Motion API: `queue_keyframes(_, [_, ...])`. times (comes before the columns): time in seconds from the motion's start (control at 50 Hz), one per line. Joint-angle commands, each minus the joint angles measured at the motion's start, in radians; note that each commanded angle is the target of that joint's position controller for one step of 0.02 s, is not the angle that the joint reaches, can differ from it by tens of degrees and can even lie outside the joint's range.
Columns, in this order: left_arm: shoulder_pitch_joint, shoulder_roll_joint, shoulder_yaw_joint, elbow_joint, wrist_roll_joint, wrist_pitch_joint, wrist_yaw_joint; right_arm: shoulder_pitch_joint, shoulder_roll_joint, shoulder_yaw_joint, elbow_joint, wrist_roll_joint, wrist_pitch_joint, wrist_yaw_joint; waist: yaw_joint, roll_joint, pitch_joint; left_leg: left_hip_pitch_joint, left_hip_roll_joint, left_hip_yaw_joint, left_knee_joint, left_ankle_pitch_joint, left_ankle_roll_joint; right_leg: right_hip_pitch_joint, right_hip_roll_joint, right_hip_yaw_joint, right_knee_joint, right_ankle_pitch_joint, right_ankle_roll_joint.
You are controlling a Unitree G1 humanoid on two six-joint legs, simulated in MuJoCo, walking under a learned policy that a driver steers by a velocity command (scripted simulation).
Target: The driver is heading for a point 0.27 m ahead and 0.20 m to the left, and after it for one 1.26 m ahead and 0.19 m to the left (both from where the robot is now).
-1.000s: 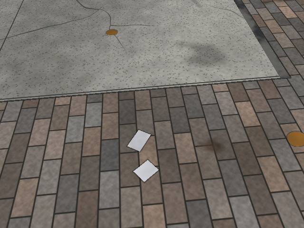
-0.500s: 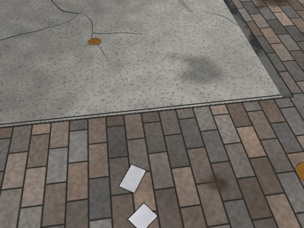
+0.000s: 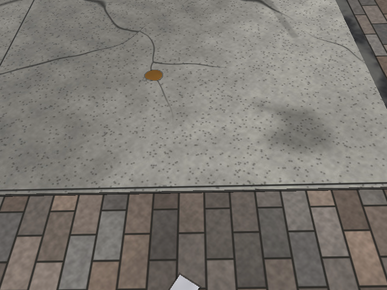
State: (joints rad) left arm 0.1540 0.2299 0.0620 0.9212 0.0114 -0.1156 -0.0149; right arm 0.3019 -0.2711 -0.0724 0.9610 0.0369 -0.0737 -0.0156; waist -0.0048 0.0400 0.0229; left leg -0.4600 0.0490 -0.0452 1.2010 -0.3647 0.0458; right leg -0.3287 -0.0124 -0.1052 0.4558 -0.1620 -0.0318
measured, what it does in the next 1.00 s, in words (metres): walks ahead, turning left: left foot, then right foot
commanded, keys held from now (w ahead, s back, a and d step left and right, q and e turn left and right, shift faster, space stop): q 0.38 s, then no key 0.62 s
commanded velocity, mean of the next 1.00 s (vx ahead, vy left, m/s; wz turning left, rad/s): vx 0.10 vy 0.00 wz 0.32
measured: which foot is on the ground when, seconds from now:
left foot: up 0.00-0.30, down 0.32-1.00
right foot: down 0.00-0.32, up 0.34-0.74, down 0.76-1.00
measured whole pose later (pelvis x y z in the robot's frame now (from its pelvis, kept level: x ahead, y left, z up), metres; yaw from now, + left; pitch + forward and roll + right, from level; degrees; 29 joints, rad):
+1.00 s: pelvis +0.22 +0.02 +0.00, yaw +19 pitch +0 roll +0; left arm 0.21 0.23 0.03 0.93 0.01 -0.04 0.03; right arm 0.17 -0.23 -0.06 0.79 -0.01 0.01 -0.01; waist 0.00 0.01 0.02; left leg -0.32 -0.05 -0.05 0.53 -0.21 0.02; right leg -0.22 -0.02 0.00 0.55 -0.33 0.01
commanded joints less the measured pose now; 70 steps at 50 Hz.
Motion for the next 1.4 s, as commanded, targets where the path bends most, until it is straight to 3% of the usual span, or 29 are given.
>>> queue_keyframes(0.02, [0.012, 0.094, 0.02, -0.023, 0.012, -0.01, 0.008, 0.038, -0.028, -0.023, -0.068, 0.0, 0.021, -0.005, -0.017, -0.135, -0.047, -0.146, 0.085, -0.044, -0.002, 0.051, -0.007, 0.161, -0.274, 0.189, -0.235, 0.387, -0.142])
queue_keyframes(0.06, [0.007, 0.13, 0.03, -0.018, 0.012, -0.008, 0.023, 0.005, -0.018, -0.023, -0.103, -0.011, 0.039, -0.005, -0.034, -0.123, -0.024, -0.171, 0.079, -0.025, -0.085, 0.103, -0.026, 0.135, -0.273, 0.099, -0.242, 0.539, -0.151])
queue_keyframes(0.16, [-0.01, 0.18, 0.044, -0.034, 0.0, 0.025, 0.062, -0.13, -0.009, -0.014, -0.174, -0.025, 0.047, 0.028, -0.003, -0.12, -0.037, -0.08, 0.046, 0.066, -0.419, 0.352, -0.04, 0.139, -0.238, -0.065, -0.23, 0.537, -0.136])
queue_keyframes(0.24, [0.002, 0.209, 0.054, -0.035, -0.031, 0.054, 0.069, -0.194, -0.052, -0.028, -0.233, -0.031, 0.06, 0.056, 0.006, -0.133, -0.051, -0.067, 0.022, 0.086, -0.533, 0.288, -0.007, 0.263, -0.284, -0.069, -0.136, 0.527, -0.11])
queue_keyframes(0.28, [-0.018, 0.225, 0.062, -0.047, -0.045, 0.068, 0.074, -0.155, -0.084, -0.042, -0.242, -0.032, 0.06, 0.065, -0.023, -0.139, -0.069, -0.008, -0.019, 0.118, -0.591, 0.216, 0.029, 0.297, -0.287, -0.074, -0.016, 0.61, -0.082])
queue_keyframes(0.3, [-0.028, 0.218, 0.061, -0.053, -0.05, 0.077, 0.075, -0.075, -0.108, -0.057, -0.225, -0.032, 0.054, 0.064, -0.066, -0.111, -0.102, 0.102, -0.057, 0.139, -0.678, 0.272, 0.057, 0.284, -0.254, -0.097, 0.12, 0.614, -0.051])
queue_keyframes(0.32, [0.034, 0.195, 0.055, -0.046, -0.033, 0.081, 0.068, 0.0, -0.18, -0.085, -0.211, -0.035, 0.048, 0.048, -0.088, -0.004, -0.152, 0.271, -0.057, 0.077, -0.752, 0.544, 0.096, 0.201, -0.181, -0.12, 0.325, 0.461, 0.011])
queue_keyframes(0.34, [0.056, 0.108, 0.026, -0.082, 0.026, 0.077, 0.057, 0.016, -0.287, -0.106, -0.22, -0.042, 0.052, 0.024, -0.03, 0.241, -0.203, 0.49, 0.171, -0.236, -0.691, 1.072, 0.194, -0.09, -0.07, -0.12, 0.646, -0.262, 0.08])
queue_keyframes(0.36, [0.107, 0.112, 0.018, -0.106, 0.014, 0.069, 0.042, -0.01, -0.296, -0.094, -0.265, -0.061, 0.048, 0.03, -0.001, 0.256, -0.387, 0.661, 0.348, -0.61, -0.757, 0.953, 0.414, -0.295, 0.068, 0.079, 0.911, -0.607, 0.107])
queue_keyframes(0.38, [0.038, 0.167, 0.03, -0.108, -0.023, 0.066, 0.033, -0.024, -0.237, -0.078, -0.285, -0.054, 0.045, 0.041, -0.046, 0.091, -0.38, 0.618, 0.304, -0.542, -0.809, 0.8, 0.373, -0.35, 0.027, 0.185, 0.949, -0.524, 0.086])
queue_keyframes(0.4, [-0.009, 0.166, 0.029, -0.119, -0.035, 0.069, 0.035, -0.089, -0.19, -0.064, -0.295, -0.039, 0.041, 0.037, -0.03, 0.044, -0.288, 0.524, 0.262, -0.424, -0.816, 0.675, 0.311, -0.379, -0.007, 0.18, 0.908, -0.43, 0.069])
queue_keyframes(0.42, [-0.012, 0.161, 0.031, -0.098, -0.022, 0.079, 0.048, -0.139, -0.153, -0.053, -0.3, -0.027, 0.044, 0.029, -0.006, -0.03, -0.217, 0.411, 0.217, -0.344, -0.829, 0.577, 0.253, -0.358, -0.048, 0.177, 0.834, -0.362, 0.071])
queue_keyframes(0.44, [-0.018, 0.178, 0.038, -0.099, -0.009, 0.093, 0.059, -0.168, -0.127, -0.043, -0.303, -0.026, 0.05, 0.021, 0.011, -0.011, -0.186, 0.311, 0.191, -0.303, -0.847, 0.516, 0.23, -0.305, -0.067, 0.18, 0.766, -0.322, 0.072])
queue_keyframes(0.46, [-0.01, 0.181, 0.041, -0.097, -0.007, 0.106, 0.061, -0.179, -0.127, -0.041, -0.306, -0.04, 0.054, 0.016, 0.024, 0.02, -0.179, 0.236, 0.168, -0.277, -0.865, 0.49, 0.222, -0.238, -0.063, 0.168, 0.744, -0.291, 0.072])
queue_keyframes(0.5, [0.012, 0.153, 0.036, -0.093, -0.009, 0.115, 0.066, -0.172, -0.138, -0.042, -0.305, -0.055, 0.052, 0.008, 0.032, 0.047, -0.183, 0.194, 0.144, -0.238, -0.878, 0.503, 0.221, -0.185, -0.048, 0.153, 0.662, -0.261, 0.076])
queue_keyframes(0.58, [-0.011, 0.125, 0.022, -0.092, -0.01, 0.12, 0.071, -0.169, -0.141, -0.038, -0.301, -0.053, 0.058, -0.01, 0.013, 0.068, -0.184, 0.185, 0.13, -0.218, -0.898, 0.342, 0.205, -0.137, -0.048, 0.153, 0.481, -0.206, 0.092])
queue_keyframes(0.68, [-0.021, 0.131, 0.019, -0.088, -0.016, 0.115, 0.059, -0.172, -0.114, -0.02, -0.287, -0.058, 0.067, -0.007, -0.005, 0.096, -0.134, 0.151, 0.12, -0.242, -0.915, 0.099, 0.178, -0.033, -0.035, 0.132, 0.282, -0.19, 0.083])
queue_keyframes(0.72, [0.024, 0.116, 0.015, -0.066, -0.013, 0.107, 0.047, -0.177, -0.094, -0.008, -0.277, -0.049, 0.072, -0.006, 0.024, 0.08, -0.121, 0.134, 0.1, -0.233, -0.881, 0.055, 0.141, 0.07, -0.015, 0.099, 0.093, -0.096, 0.056])
queue_keyframes(0.74, [0.043, 0.116, 0.013, -0.056, -0.003, 0.104, 0.04, -0.147, -0.08, -0.002, -0.263, -0.044, 0.073, -0.007, 0.031, 0.063, -0.112, 0.114, 0.074, -0.219, -0.863, 0.029, 0.101, 0.134, -0.016, 0.099, -0.007, -0.025, 0.035])
queue_keyframes(0.76, [0.058, 0.152, 0.016, -0.057, 0.015, 0.1, 0.036, -0.119, -0.058, 0.006, -0.253, -0.05, 0.068, -0.006, 0.018, 0.006, -0.105, 0.074, 0.033, -0.183, -0.803, 0.007, 0.051, 0.184, -0.101, 0.186, -0.045, 0.03, 0.002])
queue_keyframes(0.78, [0.023, 0.226, 0.029, -0.065, 0.017, 0.1, 0.039, -0.074, -0.048, 0.004, -0.258, -0.057, 0.06, 0.0, -0.052, -0.147, -0.086, 0.044, -0.065, -0.074, -0.731, -0.008, 0.007, 0.152, -0.196, 0.28, -0.05, 0.061, -0.055])
queue_keyframes(0.8, [-0.001, 0.171, 0.019, -0.059, 0.015, 0.097, 0.034, -0.126, -0.053, 0.001, -0.267, -0.06, 0.057, 0.002, -0.041, -0.225, -0.067, 0.139, -0.084, -0.019, -0.705, 0.053, -0.019, 0.016, -0.216, 0.324, -0.11, -0.099, -0.091])
queue_keyframes(0.82, [-0.038, 0.131, 0.006, -0.071, 0.016, 0.089, 0.032, -0.168, -0.068, -0.002, -0.272, -0.06, 0.057, 0.003, -0.036, -0.216, -0.044, 0.193, -0.072, -0.029, -0.703, 0.115, -0.018, -0.03, -0.181, 0.302, -0.13, -0.187, -0.063])
queue_keyframes(0.86, [-0.025, 0.14, 0.005, -0.064, 0.013, 0.073, 0.031, -0.183, -0.067, -0.006, -0.266, -0.059, 0.071, -0.001, -0.02, -0.201, -0.032, 0.25, -0.057, -0.042, -0.702, 0.178, -0.002, -0.057, -0.134, 0.249, -0.12, -0.22, -0.012])
queue_keyframes(0.9, [0.007, 0.141, 0.002, -0.051, 0.004, 0.064, 0.036, -0.165, -0.066, -0.008, -0.254, -0.054, 0.076, 0.001, -0.015, -0.144, -0.022, 0.248, -0.042, -0.065, -0.717, 0.203, 0.018, -0.035, -0.102, 0.206, -0.088, -0.192, 0.008])
queue_keyframes(0.96, [0.049, 0.135, 0.0, -0.039, -0.004, 0.067, 0.046, -0.162, -0.054, -0.007, -0.236, -0.051, 0.067, 0.003, 0.01, -0.072, -0.031, 0.23, -0.033, -0.076, -0.724, 0.26, 0.022, 0.015, -0.078, 0.177, -0.039, -0.124, 0.008])
queue_keyframes(1.04, [0.063, 0.125, -0.003, -0.031, -0.004, 0.074, 0.047, -0.157, -0.048, -0.008, -0.213, -0.048, 0.062, 0.002, 0.021, -0.03, -0.055, 0.244, -0.029, -0.08, -0.714, 0.329, 0.019, 0.05, -0.063, 0.161, -0.008, -0.063, 0.005])
queue_keyframes(1.4, [0.068, 0.104, -0.014, 0.043, -0.006, 0.086, 0.044, -0.168, -0.055, -0.005, -0.082, -0.039, 0.069, -0.016, 0.018, -0.04, -0.03, 0.29, -0.022, -0.079, -0.719, 0.364, 0.013, 0.072, -0.034, 0.136, -0.028, -0.038, 0.014])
